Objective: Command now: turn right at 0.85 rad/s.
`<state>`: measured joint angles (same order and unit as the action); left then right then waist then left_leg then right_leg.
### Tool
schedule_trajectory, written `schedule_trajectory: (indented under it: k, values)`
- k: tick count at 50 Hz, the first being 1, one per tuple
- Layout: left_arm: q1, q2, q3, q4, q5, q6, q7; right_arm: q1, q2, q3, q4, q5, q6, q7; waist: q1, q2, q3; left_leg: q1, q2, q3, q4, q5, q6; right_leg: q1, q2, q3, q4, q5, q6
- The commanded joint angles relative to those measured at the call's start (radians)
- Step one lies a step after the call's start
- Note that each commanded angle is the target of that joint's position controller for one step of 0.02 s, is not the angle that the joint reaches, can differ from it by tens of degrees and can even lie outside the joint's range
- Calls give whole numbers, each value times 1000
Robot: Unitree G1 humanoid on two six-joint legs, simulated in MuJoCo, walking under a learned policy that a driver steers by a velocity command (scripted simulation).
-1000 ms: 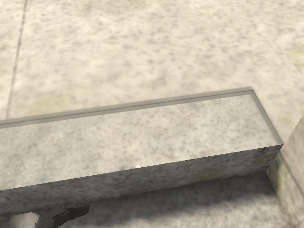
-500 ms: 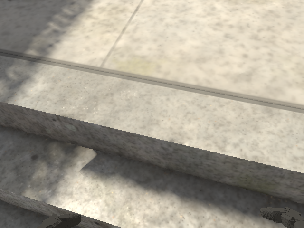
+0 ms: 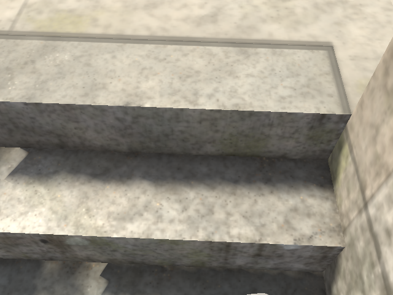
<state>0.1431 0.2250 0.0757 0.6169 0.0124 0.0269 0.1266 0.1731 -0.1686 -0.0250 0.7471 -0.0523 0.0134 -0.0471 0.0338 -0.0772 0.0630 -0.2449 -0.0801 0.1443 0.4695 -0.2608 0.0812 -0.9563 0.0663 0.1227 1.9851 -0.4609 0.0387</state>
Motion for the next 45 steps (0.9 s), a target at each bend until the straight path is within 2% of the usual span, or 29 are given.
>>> schedule_trajectory:
  k: [1,3,4,6,7,9,10,11,13,15,17,18,20,25,26,28,29,30,31,32,33,35,37,39,40,41,43,44,45]
  values:
    - [-5,187,42,-88,25,46,-25,-125,-106,-19,-205,2,-91,-55,-15,72,-61,-2,506,-294,-187,193,252,25,-155,-3,-126,228,26]
    - [-42,115,41,-86,33,60,-62,1,-141,-29,-178,-9,-69,-69,-56,96,-69,74,404,-213,-96,25,204,91,-137,-21,-391,219,-3]
    - [18,36,14,-65,21,54,-72,-52,-141,-26,-184,-10,-35,-86,5,203,-132,23,270,-84,-73,67,148,313,-132,-81,-659,127,2]
    - [57,19,11,-30,-22,45,-96,-22,-150,-34,-159,-8,28,-76,20,322,-125,7,202,8,-8,85,143,521,-93,-182,-1130,-145,-49]
    - [159,30,15,-3,-5,42,-102,-56,-136,-33,-174,-13,47,-66,81,293,-124,23,231,-1,92,131,142,585,-105,-226,-1306,-97,-52]
    - [284,-9,1,106,5,3,-79,-12,-59,-21,-149,1,66,-31,63,-30,-34,-152,126,127,503,-197,78,725,-14,-296,-1638,263,-32]
    - [234,-32,-25,86,31,-32,-76,-53,-1,-5,-164,1,65,-9,25,-47,-12,-458,135,16,884,-310,12,795,-106,-60,-1479,392,-69]
    - [228,101,10,19,25,-62,-49,1,-9,-19,-226,11,71,-7,-11,-416,-98,-580,84,-121,995,-285,-56,759,-396,497,-1614,633,-257]
    - [138,44,-11,-19,15,-65,-32,28,-60,-25,-170,-20,62,-6,-32,-137,-72,-527,155,-195,1092,-102,-139,633,-417,410,-1635,247,-301]
    - [21,74,-9,-44,22,-55,-2,72,-82,-33,-156,-58,101,-14,-69,-41,-103,-544,113,-187,1221,-68,-192,650,-357,264,-1478,512,-252]
    - [38,97,-6,-37,7,-49,7,60,-100,-33,-180,-47,129,-28,-63,-88,-108,-571,85,-195,1115,-112,-192,708,-392,222,-1412,684,-248]
    - [5,124,6,-58,17,-45,15,47,-120,-44,-201,-34,140,-30,-52,-157,-117,-573,67,-226,1115,-73,-188,669,-424,262,-1422,422,-263]
    - [43,90,-10,-85,30,-40,-2,-6,-130,-47,-199,-16,138,-10,-27,-72,-61,-594,28,-223,1019,-37,-172,658,-379,124,-1412,170,-199]
    - [-83,99,-9,-146,12,-32,4,273,-136,-59,-195,20,155,-13,-141,-211,-137,-295,89,-151,607,-182,-81,637,-422,-90,-1503,91,-99]
    - [-147,103,-9,-149,47,-28,-14,361,-136,-60,-183,25,154,1,-201,-211,-143,-165,137,-132,451,-327,-7,594,-424,-143,-1515,30,-80]
    - [-177,107,3,-106,23,-11,-13,540,-102,-49,-121,34,148,27,-274,-72,-145,38,169,-114,219,-214,87,556,-352,-244,-1304,-87,-78]
    - [-172,108,0,-84,1,11,-5,606,-80,-39,-100,26,122,40,-313,105,-124,83,144,-143,219,-141,119,447,-272,-280,-1107,-193,-63]
    - [-318,18,-30,-166,-8,49,-4,565,-166,-71,-126,-7,103,20,-359,614,-23,-43,35,-423,187,-360,253,141,-45,-291,-615,-327,22]
    - [-191,-96,-66,-217,-21,62,-36,229,-262,-71,-229,23,72,33,-110,709,42,-386,123,-1068,-239,-1018,308,132,-39,-48,-429,-191,3]
    - [-161,6,-38,-210,10,53,-39,-51,-207,-47,-375,-16,49,59,-42,558,106,-706,136,-791,-66,-569,238,390,-63,-56,-246,-19,17]
    - [-156,11,-37,-163,37,56,-54,-127,-186,-34,-395,-21,27,60,-20,361,54,-801,96,-631,84,-366,150,484,-59,-43,-190,82,-8]
    - [-5,116,-7,-129,73,47,-76,-128,-192,-34,-377,-5,-20,33,30,217,-86,-767,44,-547,135,-215,55,682,5,-146,-354,294,-38]
    - [89,137,-7,-133,48,32,-76,-114,-154,-33,-368,-12,-27,29,36,235,-82,-775,-16,-455,195,-77,-6,883,72,-206,-626,233,-40]
    - [355,92,-27,-80,-5,37,-67,-165,-117,-45,-344,-40,19,28,170,161,5,-716,-251,-178,425,-154,-199,1068,57,-309,-1715,187,-117]
    - [143,-16,-51,-68,-1,36,-64,-4,-95,-54,-269,20,36,15,35,-177,43,-507,-272,-139,911,-375,-92,868,-77,-291,-2013,657,-92]
    - [-138,-57,-72,-81,23,32,-57,216,-85,-59,-222,22,54,22,-195,-343,17,-233,-297,-169,1267,-302,-15,659,-136,-312,-2230,984,-28]
    - [-195,-18,-50,-35,41,5,-41,332,-58,-69,-190,42,80,56,-324,-10,-65,-542,-318,-266,1557,-368,-15,981,-218,-263,-1974,1098,4]
    - [-143,75,-27,-43,108,-19,-49,245,-16,-40,-271,60,53,76,-307,-7,-50,-879,-315,-220,1859,-418,-36,1152,-308,-218,-1512,1586,-4]
    - [-89,204,22,-10,153,-73,-60,277,-93,-34,-271,74,28,80,-296,-15,-173,-1148,-115,-237,2009,-369,-14,1472,-475,-120,-1392,1520,-133]
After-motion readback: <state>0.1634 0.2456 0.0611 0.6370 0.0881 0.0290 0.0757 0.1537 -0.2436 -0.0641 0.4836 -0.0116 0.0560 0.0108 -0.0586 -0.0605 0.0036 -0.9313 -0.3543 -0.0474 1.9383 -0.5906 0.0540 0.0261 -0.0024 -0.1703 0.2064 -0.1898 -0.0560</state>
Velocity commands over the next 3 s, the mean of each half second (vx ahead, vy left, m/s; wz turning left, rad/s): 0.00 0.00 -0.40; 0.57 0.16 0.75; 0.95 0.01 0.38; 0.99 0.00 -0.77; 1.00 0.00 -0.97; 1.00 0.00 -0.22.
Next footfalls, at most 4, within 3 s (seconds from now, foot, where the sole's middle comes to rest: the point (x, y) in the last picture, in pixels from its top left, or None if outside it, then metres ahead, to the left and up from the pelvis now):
0.18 right None -0.05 -0.16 -0.76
0.58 left None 0.00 0.15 -0.77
0.86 right None -0.26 0.12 -0.96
1.22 left None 0.00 0.39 -0.77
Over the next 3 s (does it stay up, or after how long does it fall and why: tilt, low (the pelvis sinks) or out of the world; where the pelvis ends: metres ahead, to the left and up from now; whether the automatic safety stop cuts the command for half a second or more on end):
stays up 1.21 0.39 0.57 its command is cut before an obstacle after 0.5 s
